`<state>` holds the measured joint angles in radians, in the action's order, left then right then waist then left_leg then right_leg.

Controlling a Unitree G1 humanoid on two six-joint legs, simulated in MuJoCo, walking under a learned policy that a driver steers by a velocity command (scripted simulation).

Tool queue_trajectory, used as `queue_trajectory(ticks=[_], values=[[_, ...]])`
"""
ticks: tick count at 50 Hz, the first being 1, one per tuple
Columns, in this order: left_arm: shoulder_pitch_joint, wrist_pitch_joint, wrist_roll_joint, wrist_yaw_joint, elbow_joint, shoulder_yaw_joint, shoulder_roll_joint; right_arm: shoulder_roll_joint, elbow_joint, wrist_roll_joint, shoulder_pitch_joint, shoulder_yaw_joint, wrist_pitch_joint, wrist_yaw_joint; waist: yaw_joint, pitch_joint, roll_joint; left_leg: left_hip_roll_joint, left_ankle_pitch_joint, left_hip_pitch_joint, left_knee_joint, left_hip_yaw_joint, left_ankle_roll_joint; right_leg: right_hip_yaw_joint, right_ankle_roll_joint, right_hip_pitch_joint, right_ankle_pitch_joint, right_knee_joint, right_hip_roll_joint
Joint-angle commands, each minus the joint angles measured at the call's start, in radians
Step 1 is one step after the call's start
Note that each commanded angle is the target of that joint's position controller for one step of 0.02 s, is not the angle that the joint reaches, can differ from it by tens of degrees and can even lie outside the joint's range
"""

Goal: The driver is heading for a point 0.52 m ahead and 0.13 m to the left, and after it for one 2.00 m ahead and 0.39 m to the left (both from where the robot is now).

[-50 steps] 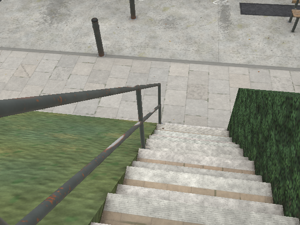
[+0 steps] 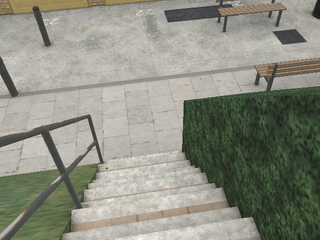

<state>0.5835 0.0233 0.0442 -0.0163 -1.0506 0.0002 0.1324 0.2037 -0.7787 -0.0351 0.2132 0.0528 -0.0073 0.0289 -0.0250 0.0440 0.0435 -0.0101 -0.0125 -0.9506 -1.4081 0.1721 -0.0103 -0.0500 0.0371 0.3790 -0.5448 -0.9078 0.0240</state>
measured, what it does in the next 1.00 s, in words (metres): goes down, turning left: left foot 0.20 m lower, then right foot 0.24 m lower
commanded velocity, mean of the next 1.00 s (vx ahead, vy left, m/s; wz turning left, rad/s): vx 0.37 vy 0.00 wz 0.32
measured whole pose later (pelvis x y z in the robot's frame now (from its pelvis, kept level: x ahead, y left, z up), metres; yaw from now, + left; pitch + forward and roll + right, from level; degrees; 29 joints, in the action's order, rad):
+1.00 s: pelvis +0.47 +0.09 -0.41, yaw +20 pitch +0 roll -1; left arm 0.68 0.02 0.01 -0.07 -1.08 -0.06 0.07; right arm 0.11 -0.76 -0.01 0.08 -0.01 -0.03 0.02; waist -0.08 0.00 0.06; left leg 0.03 -0.17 -0.90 -1.25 0.19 -0.03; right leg 0.04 0.03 0.31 -0.46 -0.77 0.07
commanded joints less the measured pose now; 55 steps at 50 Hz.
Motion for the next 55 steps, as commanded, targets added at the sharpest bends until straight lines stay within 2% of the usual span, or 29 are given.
queue_trajectory(ticks=[1,4,9,12,13,14,15,16,17,18,20,21,22,24,27,30,34,35,36,37,38,39,40,42,43,45,47,51,55], values=[[-0.129,0.052,-0.039,-0.058,0.089,0.014,0.115,0.057,0.064,0.008,0.066,0.017,0.0,-0.023,0.111,-0.132,-0.121,-0.023,-0.45,0.076,0.347,0.109,-0.007,0.288,0.126,0.16,0.251,0.249,-0.237],[-0.108,0.042,-0.058,-0.074,0.085,0.015,0.134,0.024,0.1,0.035,-0.039,0.0,0.004,-0.052,0.049,-0.138,-0.089,0.013,-0.636,0.319,0.587,-0.009,-0.008,0.155,0.106,0.218,0.122,0.175,-0.182],[-0.015,0.019,-0.061,-0.057,0.099,0.046,0.121,0.053,0.112,0.014,-0.129,-0.005,-0.014,-0.073,-0.065,-0.221,-0.094,0.005,-0.345,0.158,0.719,-0.072,0.021,0.154,0.089,-0.053,0.294,-0.058,-0.226],[-0.17,0.018,-0.053,-0.032,0.093,0.076,0.183,0.146,-0.048,0.003,0.299,0.057,-0.026,-0.071,0.133,-0.031,-0.187,0.051,-0.259,0.855,0.727,-0.269,0.084,0.033,0.048,0.138,0.759,-0.453,-0.213],[-0.254,0.039,-0.076,-0.032,0.1,0.086,0.199,0.133,-0.087,0.02,0.485,0.063,-0.022,-0.071,0.264,-0.023,-0.123,-0.034,-0.243,0.992,1.041,-0.145,0.189,0.027,0.003,0.166,0.742,-0.855,-0.141],[-0.24,0.057,-0.017,-0.032,0.11,0.078,0.101,0.141,-0.171,0.043,0.575,0.04,-0.008,-0.08,0.258,-0.096,0.328,-0.075,-0.756,1.128,0.876,-0.137,0.22,-0.094,-0.054,0.492,-0.3,-1.418,0.055],[-0.054,0.071,-0.039,-0.016,0.155,0.069,0.078,0.118,-0.139,0.054,0.466,0.008,-0.001,-0.081,0.075,0.011,0.494,-0.118,-1.015,1.264,0.665,0.081,0.298,0.13,-0.041,0.699,-0.353,-1.349,0.039],[-0.136,0.071,-0.05,-0.021,0.218,0.071,0.132,0.108,-0.119,0.052,0.445,0.008,-0.013,-0.081,0.099,0.085,0.358,-0.206,-1.002,1.239,0.726,0.172,0.353,0.114,-0.068,0.742,-0.328,-1.298,0.018],[-0.229,0.058,-0.083,-0.029,0.258,0.072,0.154,0.09,-0.121,0.048,0.421,0.004,-0.01,-0.085,0.094,0.076,0.038,-0.197,-0.566,1.132,0.773,0.214,0.344,0.118,-0.033,0.792,-0.142,-1.152,-0.039],[-0.316,0.038,-0.081,-0.05,0.33,0.065,0.114,0.178,-0.083,0.031,0.298,0.034,-0.007,-0.078,0.029,0.067,-0.098,-0.253,-0.111,0.959,0.877,0.481,0.425,0.137,-0.036,0.763,-0.069,-1.074,-0.049],[-0.353,0.019,-0.086,-0.054,0.349,0.056,0.121,0.116,-0.052,0.059,0.192,0.013,0.045,-0.052,-0.021,0.008,-0.043,-0.311,-0.098,0.784,0.837,0.603,0.395,0.277,-0.05,0.791,0.228,-0.694,-0.125],[-0.369,0.009,-0.05,-0.06,0.353,0.073,0.152,0.064,-0.027,0.034,0.119,-0.007,0.052,-0.014,-0.065,-0.05,-0.112,-0.173,-0.151,0.551,0.802,0.433,0.342,0.246,-0.098,0.639,0.383,-0.489,-0.106],[-0.374,0.006,-0.015,-0.062,0.372,0.06,0.099,0.086,-0.036,0.019,0.11,-0.001,0.041,0.017,-0.073,-0.022,-0.074,-0.108,-0.185,0.484,0.79,0.371,0.323,0.204,-0.122,0.509,0.447,-0.308,-0.095],[-0.204,0.015,-0.021,-0.027,0.306,0.059,0.11,0.122,-0.057,0.048,0.152,-0.004,0.039,0.021,-0.113,0.065,0.061,-0.076,-0.286,0.404,0.758,0.297,0.312,0.148,-0.122,0.276,0.669,-0.427,-0.053],[-0.471,0.018,-0.03,-0.003,0.386,0.079,0.177,0.029,-0.109,-0.022,0.343,-0.014,0.072,0.046,0.011,-0.081,-0.038,0.026,0.192,0.528,0.606,0.277,0.271,0.228,-0.082,0.458,0.944,0.054,-0.043],[-0.494,0.023,0.001,0.028,0.438,0.057,0.089,0.027,-0.114,-0.004,0.294,-0.018,0.044,0.076,0.05,-0.065,0.009,0.127,0.406,0.261,0.504,0.121,0.199,0.121,-0.091,0.013,1.33,0.283,0.017],[-0.221,0.028,-0.028,0.051,0.37,0.081,0.133,0.008,-0.113,-0.003,0.279,-0.018,0.02,0.05,0.002,-0.041,0.065,0.129,0.273,0.487,0.161,0.224,0.213,0.194,-0.081,0.001,1.243,0.379,-0.009],[0.047,0.03,-0.054,0.059,0.264,0.109,0.192,0.01,-0.111,0.0,0.129,-0.028,0.008,0.056,-0.162,-0.023,0.12,0.12,0.116,0.446,-0.022,0.242,0.194,0.237,-0.051,-0.191,1.23,0.51,-0.108],[0.319,0.031,-0.048,0.069,0.162,0.127,0.215,-0.002,-0.097,0.0,0.027,-0.032,0.011,0.04,-0.281,0.014,0.031,0.184,-0.027,0.247,-0.277,0.164,0.131,0.174,-0.029,-0.541,1.333,0.61,-0.142],[0.526,0.02,-0.046,0.065,0.059,0.108,0.171,-0.03,-0.099,-0.005,-0.021,-0.027,0.02,0.027,-0.354,-0.045,-0.213,0.35,0.665,0.033,-0.848,0.056,0.056,0.208,0.059,-0.726,1.451,0.668,-0.267],[0.414,0.01,-0.044,0.059,0.057,0.043,0.065,-0.088,-0.079,0.027,0.083,-0.031,0.022,0.02,-0.197,-0.106,-0.363,0.409,0.996,-0.285,-1.127,0.072,0.028,0.224,0.069,-0.798,1.773,0.315,-0.259],[0.165,0.019,-0.033,0.063,0.07,0.013,0.096,-0.109,0.008,-0.018,0.263,-0.05,0.026,0.01,0.07,-0.039,-0.507,0.243,0.904,-0.353,-0.885,0.13,0.031,0.468,0.213,-0.77,1.616,0.274,-0.362],[0.085,0.026,-0.047,0.072,0.091,-0.002,0.032,-0.05,-0.025,-0.036,0.224,-0.044,-0.001,0.019,0.054,-0.06,-0.281,0.165,0.764,-0.338,-0.717,0.121,0.034,0.47,0.233,-0.587,1.306,0.345,-0.358],[-0.056,0.033,0.012,0.077,0.099,0.004,0.147,-0.044,-0.024,-0.02,0.144,-0.045,-0.023,0.054,0.11,-0.046,0.006,0.108,0.597,-0.102,-0.737,0.024,0.037,0.516,0.268,-0.178,1.296,0.461,-0.38],[-0.06,0.038,0.02,0.03,0.082,0.051,0.314,-0.046,0.011,-0.026,0.08,-0.06,-0.017,0.054,0.099,-0.136,-0.176,0.06,0.489,-0.296,-0.484,0.167,0.004,0.67,0.314,-0.144,0.899,0.452,-0.458],[-0.013,0.021,0.016,-0.039,0.08,-0.025,0.09,0.011,0.07,0.025,-0.091,-0.051,-0.014,0.041,0.046,-0.168,0.029,0.084,0.167,-0.144,-0.065,0.109,-0.026,0.423,0.214,0.061,0.867,0.366,-0.269],[-0.017,0.007,-0.012,-0.049,0.055,-0.045,0.083,-0.087,0.001,0.058,0.052,-0.064,-0.029,-0.008,0.104,0.013,-0.026,0.033,-0.296,0.326,0.106,-0.041,-0.025,0.345,0.124,0.176,0.662,0.396,-0.191],[0.099,0.02,-0.08,-0.099,0.06,-0.042,0.036,-0.058,0.099,0.034,-0.218,-0.06,-0.012,-0.042,-0.033,-0.151,-0.17,-0.02,-0.37,0.025,0.549,0.024,-0.04,0.388,0.14,-0.077,0.186,0.265,-0.134],[0.052,-0.028,-0.059,-0.086,0.11,0.003,0.086,-0.04,0.117,0.002,-0.22,-0.034,0.008,-0.096,-0.098,-0.149,-0.161,-0.01,-0.573,0.422,0.986,-0.053,-0.034,0.335,0.138,0.072,0.029,0.188,-0.098]])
